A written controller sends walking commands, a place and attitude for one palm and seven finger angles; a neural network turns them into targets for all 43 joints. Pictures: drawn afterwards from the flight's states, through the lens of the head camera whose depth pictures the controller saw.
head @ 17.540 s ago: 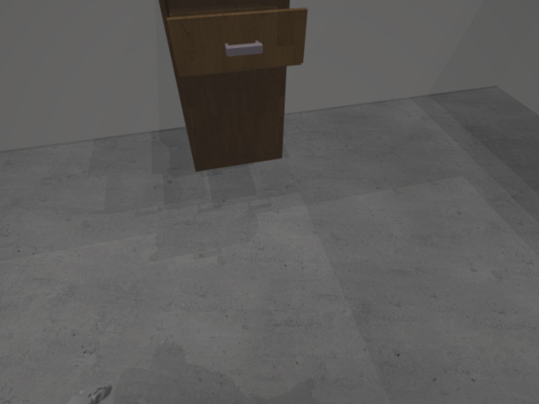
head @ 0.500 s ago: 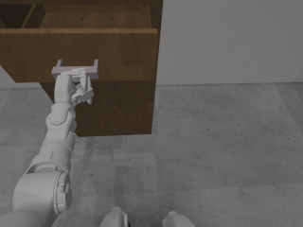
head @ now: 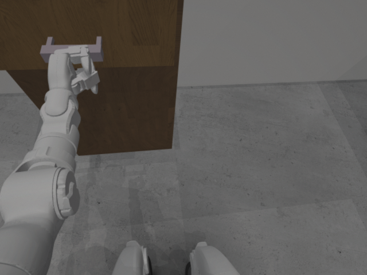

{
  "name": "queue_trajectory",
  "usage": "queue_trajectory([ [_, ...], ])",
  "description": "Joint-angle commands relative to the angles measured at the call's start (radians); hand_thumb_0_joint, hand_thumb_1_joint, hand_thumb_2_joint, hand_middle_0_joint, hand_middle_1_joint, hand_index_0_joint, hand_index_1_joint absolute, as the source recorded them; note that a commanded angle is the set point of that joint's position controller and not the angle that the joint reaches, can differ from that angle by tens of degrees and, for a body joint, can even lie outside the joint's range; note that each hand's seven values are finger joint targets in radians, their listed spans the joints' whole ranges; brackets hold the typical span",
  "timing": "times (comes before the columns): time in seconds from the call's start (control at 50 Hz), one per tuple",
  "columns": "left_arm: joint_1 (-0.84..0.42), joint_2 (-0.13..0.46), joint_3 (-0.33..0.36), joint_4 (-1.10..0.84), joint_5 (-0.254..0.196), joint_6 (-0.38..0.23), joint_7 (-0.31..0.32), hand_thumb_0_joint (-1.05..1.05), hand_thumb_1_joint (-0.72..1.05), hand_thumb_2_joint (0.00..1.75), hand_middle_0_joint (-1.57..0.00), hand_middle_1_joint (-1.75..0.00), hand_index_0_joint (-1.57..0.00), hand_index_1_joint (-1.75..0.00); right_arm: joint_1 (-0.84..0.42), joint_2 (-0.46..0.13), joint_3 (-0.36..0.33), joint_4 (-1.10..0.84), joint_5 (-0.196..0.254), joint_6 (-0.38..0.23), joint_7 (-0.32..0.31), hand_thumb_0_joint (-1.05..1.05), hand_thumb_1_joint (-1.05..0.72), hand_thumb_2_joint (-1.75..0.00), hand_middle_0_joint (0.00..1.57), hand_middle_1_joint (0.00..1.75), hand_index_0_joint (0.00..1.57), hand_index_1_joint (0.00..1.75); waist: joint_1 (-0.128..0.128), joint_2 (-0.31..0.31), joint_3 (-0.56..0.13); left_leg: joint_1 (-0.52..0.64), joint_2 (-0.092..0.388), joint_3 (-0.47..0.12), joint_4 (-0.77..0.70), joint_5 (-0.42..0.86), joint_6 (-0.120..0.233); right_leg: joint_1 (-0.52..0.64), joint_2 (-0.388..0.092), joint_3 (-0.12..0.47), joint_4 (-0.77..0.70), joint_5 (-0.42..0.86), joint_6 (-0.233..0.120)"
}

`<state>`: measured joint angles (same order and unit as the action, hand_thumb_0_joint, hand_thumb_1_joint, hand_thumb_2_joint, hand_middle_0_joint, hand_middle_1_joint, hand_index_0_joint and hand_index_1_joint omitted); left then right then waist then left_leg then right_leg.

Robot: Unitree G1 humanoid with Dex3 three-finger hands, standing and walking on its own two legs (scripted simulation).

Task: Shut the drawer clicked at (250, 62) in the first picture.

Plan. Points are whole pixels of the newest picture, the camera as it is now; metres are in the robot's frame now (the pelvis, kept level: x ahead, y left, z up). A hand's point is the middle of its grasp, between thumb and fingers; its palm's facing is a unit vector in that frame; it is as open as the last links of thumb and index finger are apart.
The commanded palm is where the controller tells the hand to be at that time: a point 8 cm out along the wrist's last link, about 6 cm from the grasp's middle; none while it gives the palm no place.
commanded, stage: push the drawer shut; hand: left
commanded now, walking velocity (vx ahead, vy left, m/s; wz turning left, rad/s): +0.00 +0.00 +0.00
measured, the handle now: (74, 47) +0.61 +0.18 +0.09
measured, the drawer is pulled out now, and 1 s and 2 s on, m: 0.07 0.00 0.00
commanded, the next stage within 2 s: pull the fist back off the drawer in 0.86 s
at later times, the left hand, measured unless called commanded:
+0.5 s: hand (94, 50) +0.60 +0.13 +0.09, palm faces +0.01 -1.00 -0.02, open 3.4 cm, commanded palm +0.59 +0.18 +0.09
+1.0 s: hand (90, 46) +0.60 +0.14 +0.09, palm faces +0.00 -1.00 -0.03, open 3.6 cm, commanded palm +0.63 +0.16 +0.09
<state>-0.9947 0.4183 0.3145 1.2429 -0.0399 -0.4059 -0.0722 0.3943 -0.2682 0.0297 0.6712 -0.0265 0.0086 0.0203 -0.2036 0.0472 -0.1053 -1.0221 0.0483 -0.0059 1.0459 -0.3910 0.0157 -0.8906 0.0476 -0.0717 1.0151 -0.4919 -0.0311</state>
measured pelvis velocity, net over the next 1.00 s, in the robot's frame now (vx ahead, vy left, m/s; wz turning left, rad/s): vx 0.00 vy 0.01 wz -0.03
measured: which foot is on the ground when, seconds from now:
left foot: down 0.00-1.00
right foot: down 0.00-1.00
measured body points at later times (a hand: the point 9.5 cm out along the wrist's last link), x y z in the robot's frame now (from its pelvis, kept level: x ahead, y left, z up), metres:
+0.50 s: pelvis +0.01 +0.01 -0.01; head +0.17 +0.03 +0.42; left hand +0.59 +0.19 +0.09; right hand -0.06 -0.24 -0.10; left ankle +0.05 +0.11 -0.66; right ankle -0.01 -0.10 -0.66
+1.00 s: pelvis +0.00 +0.01 -0.02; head +0.17 +0.05 +0.39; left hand +0.60 +0.20 +0.10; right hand -0.09 -0.23 -0.10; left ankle +0.05 +0.11 -0.66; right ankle -0.01 -0.10 -0.66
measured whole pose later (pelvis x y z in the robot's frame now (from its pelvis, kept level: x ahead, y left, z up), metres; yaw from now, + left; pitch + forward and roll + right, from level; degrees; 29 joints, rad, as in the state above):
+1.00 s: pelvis +0.00 +0.01 -0.02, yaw -1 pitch +28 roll -7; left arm -1.35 0.64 0.32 1.41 0.07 -0.29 -0.06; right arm 0.47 -0.27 0.07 0.66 -0.08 0.01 0.04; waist -0.32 0.06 -0.09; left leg -1.23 0.06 -0.05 1.14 -0.41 0.03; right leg -1.06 0.07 -0.11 1.05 -0.48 -0.02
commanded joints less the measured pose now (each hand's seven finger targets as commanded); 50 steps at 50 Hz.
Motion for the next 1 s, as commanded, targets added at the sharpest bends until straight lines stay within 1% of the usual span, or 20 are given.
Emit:
queue_trajectory([
  [0.0,-0.644,0.273,0.043,-0.244,0.005,-0.069,0.018,0.00,0.90,0.90,-1.40,-1.60,-1.40,-1.60,0.192,-0.181,-0.059,-0.039,-0.003,-0.016,-0.009,0.00,-0.90,-0.90,0.20,0.30,0.20,0.30,-0.060,0.093,-0.476,0.462,-0.021,-0.069,-0.068,0.193,0.032,-0.001,0.016,0.060,-0.161,0.207,0.017],
  [0.04,-0.676,0.252,0.026,-0.240,0.006,-0.064,0.017,0.00,0.90,0.90,-1.40,-1.60,-1.40,-1.60,0.202,-0.177,-0.057,-0.040,-0.008,-0.018,-0.005,0.00,-0.90,-0.90,0.20,0.30,0.20,0.30,-0.073,0.108,-0.485,0.462,-0.023,-0.069,-0.064,0.208,0.033,-0.001,0.017,0.059,-0.157,0.220,0.017],
  [0.08,-0.684,0.267,0.031,-0.233,0.017,-0.059,0.017,0.00,0.90,0.90,-1.40,-1.60,-1.40,-1.60,0.212,-0.179,-0.058,-0.037,-0.009,-0.015,-0.003,0.00,-0.90,-0.90,0.20,0.30,0.20,0.30,-0.071,0.135,-0.509,0.474,-0.020,-0.072,-0.054,0.224,0.031,-0.017,0.020,0.056,-0.152,0.224,0.015],
  [0.1,-0.684,0.302,0.060,-0.219,0.017,-0.052,0.022,0.00,0.90,0.90,-1.40,-1.60,-1.40,-1.60,0.221,-0.186,-0.058,-0.033,-0.011,-0.011,-0.003,0.00,-0.90,-0.90,0.20,0.30,0.20,0.30,-0.070,0.126,-0.501,0.463,-0.018,-0.072,-0.051,0.226,0.032,-0.015,0.020,0.056,-0.154,0.224,0.015],
  [0.12,-0.709,0.288,0.041,-0.226,0.020,-0.048,0.021,0.00,0.90,0.90,-1.40,-1.60,-1.40,-1.60,0.224,-0.184,-0.057,-0.034,-0.013,-0.011,-0.001,0.00,-0.90,-0.90,0.20,0.30,0.20,0.30,-0.081,0.129,-0.504,0.459,-0.018,-0.072,-0.051,0.220,0.033,-0.016,0.021,0.056,-0.155,0.220,0.017],
  [0.18,-0.737,0.329,0.065,-0.217,0.030,-0.039,0.025,0.00,0.90,0.90,-1.40,-1.60,-1.40,-1.60,0.244,-0.189,-0.056,-0.029,-0.017,-0.005,0.000,0.00,-0.90,-0.90,0.20,0.30,0.20,0.30,-0.086,0.151,-0.511,0.466,-0.013,-0.078,-0.045,0.245,0.032,-0.032,0.023,0.050,-0.147,0.231,0.015],
  [0.28,-0.740,0.384,0.104,-0.205,0.039,-0.022,0.020,0.00,0.90,0.90,-1.40,-1.60,-1.40,-1.60,0.270,-0.192,-0.055,-0.032,-0.022,0.006,0.004,0.00,-0.90,-0.90,0.20,0.30,0.20,0.30,-0.081,0.160,-0.547,0.462,-0.013,-0.074,-0.032,0.305,0.033,0.001,0.028,0.050,-0.142,0.291,0.014],
  [0.32,-0.751,0.368,0.092,-0.194,0.041,-0.013,0.015,0.00,0.90,0.90,-1.40,-1.60,-1.40,-1.60,0.278,-0.190,-0.056,-0.029,-0.023,0.009,0.007,0.00,-0.90,-0.90,0.20,0.30,0.20,0.30,-0.089,0.168,-0.542,0.465,-0.014,-0.072,-0.028,0.316,0.034,-0.005,0.030,0.049,-0.146,0.300,0.014],
  [0.36,-0.755,0.410,0.116,-0.200,0.049,-0.011,0.012,0.00,0.90,0.90,-1.40,-1.60,-1.40,-1.60,0.293,-0.195,-0.055,-0.029,-0.025,0.016,0.008,0.00,-0.90,-0.90,0.20,0.30,0.20,0.30,-0.086,0.176,-0.559,0.480,-0.010,-0.074,-0.024,0.349,0.033,-0.001,0.032,0.048,-0.139,0.327,0.013],
  [0.42,-0.784,0.386,0.093,-0.198,0.053,-0.003,0.011,0.00,0.90,0.90,-1.40,-1.60,-1.40,-1.60,0.298,-0.191,-0.053,-0.026,-0.028,0.022,0.013,0.00,-0.90,-0.90,0.20,0.30,0.20,0.30,-0.101,0.187,-0.540,0.483,-0.008,-0.077,-0.022,0.356,0.032,-0.022,0.034,0.043,-0.141,0.326,0.014],
  [0.52,-0.813,0.469,0.142,-0.178,0.063,0.008,0.010,0.00,0.90,0.90,-1.40,-1.60,-1.40,-1.60,0.321,-0.200,-0.050,-0.027,-0.031,0.031,0.011,0.00,-0.90,-0.90,0.20,0.30,0.20,0.30,-0.109,0.177,-0.544,0.447,-0.006,-0.072,-0.010,0.366,0.037,-0.001,0.037,0.047,-0.139,0.351,0.016],
  [0.54,-0.821,0.434,0.113,-0.170,0.068,0.009,0.007,0.00,0.90,0.90,-1.40,-1.60,-1.40,-1.60,0.328,-0.196,-0.049,-0.023,-0.034,0.032,0.013,0.00,-0.90,-0.90,0.20,0.30,0.20,0.30,-0.117,0.201,-0.546,0.476,-0.007,-0.080,-0.007,0.394,0.035,-0.026,0.038,0.042,-0.131,0.363,0.012],
  [0.64,-0.878,0.438,0.116,-0.181,0.073,0.012,0.009,0.00,0.90,0.90,-1.40,-1.60,-1.40,-1.60,0.347,-0.200,-0.053,-0.014,-0.039,0.036,0.014,0.00,-0.90,-0.90,0.20,0.30,0.20,0.30,-0.132,0.222,-0.564,0.513,0.000,-0.097,0.003,0.423,0.031,-0.067,0.041,0.034,-0.127,0.354,0.010],
  [0.68,-0.918,0.375,0.060,-0.161,0.077,0.019,0.013,0.00,0.90,0.90,-1.40,-1.60,-1.40,-1.60,0.341,-0.197,-0.051,-0.006,-0.038,0.036,0.017,0.00,-0.90,-0.90,0.20,0.30,0.20,0.30,-0.158,0.240,-0.528,0.526,0.005,-0.107,0.005,0.396,0.028,-0.133,0.042,0.026,-0.130,0.304,0.011],
  [0.74,-0.953,0.409,0.080,-0.154,0.080,0.018,0.024,0.00,0.90,0.90,-1.40,-1.60,-1.40,-1.60,0.351,-0.205,-0.048,-0.001,-0.043,0.029,0.016,0.00,-0.90,-0.90,0.20,0.30,0.20,0.30,-0.162,0.256,-0.515,0.522,0.008,-0.120,0.003,0.350,0.028,-0.163,0.043,0.021,-0.128,0.251,0.006],
  [0.78,-0.990,0.391,0.054,-0.174,0.087,0.015,0.030,0.00,0.90,0.90,-1.40,-1.60,-1.40,-1.60,0.352,-0.203,-0.046,0.002,-0.046,0.024,0.014,0.00,-0.90,-0.90,0.20,0.30,0.20,0.30,-0.172,0.279,-0.547,0.542,0.010,-0.127,0.008,0.355,0.026,-0.181,0.041,0.020,-0.121,0.248,0.006],
  [0.82,-0.995,0.356,0.026,-0.144,0.091,0.022,0.036,0.00,0.90,0.90,-1.40,-1.60,-1.40,-1.60,0.349,-0.202,-0.043,0.003,-0.046,0.018,0.015,0.00,-0.90,-0.90,0.20,0.30,0.20,0.30,-0.184,0.269,-0.525,0.519,0.008,-0.128,0.011,0.311,0.028,-0.202,0.042,0.019,-0.124,0.218,0.007],
  [0.86,-1.017,0.367,0.018,-0.141,0.093,0.026,0.037,0.00,0.90,0.90,-1.40,-1.60,-1.40,-1.60,0.351,-0.208,-0.037,0.007,-0.048,0.013,0.011,0.00,-0.90,-0.90,0.20,0.30,0.20,0.30,-0.199,0.274,-0.514,0.507,0.013,-0.128,0.012,0.282,0.031,-0.221,0.040,0.019,-0.121,0.199,0.009],
  [0.92,-1.019,0.409,0.027,-0.108,0.099,0.037,0.042,0.00,0.90,0.90,-1.40,-1.60,-1.40,-1.60,0.348,-0.212,-0.027,0.001,-0.045,0.002,0.005,0.00,-0.90,-0.90,0.20,0.30,0.20,0.30,-0.198,0.268,-0.496,0.445,0.009,-0.121,0.008,0.204,0.034,-0.207,0.040,0.024,-0.125,0.153,0.009],
  [0.98,-1.049,0.368,-0.011,-0.137,0.108,0.036,0.042,0.00,0.90,0.90,-1.40,-1.60,-1.40,-1.60,0.345,-0.212,-0.028,-0.002,-0.048,-0.008,0.005,0.00,-0.90,-0.90,0.20,0.30,0.20,0.30,-0.203,0.309,-0.520,0.486,0.013,-0.142,0.001,0.185,0.029,-0.251,0.037,0.015,-0.109,0.136,0.005],
])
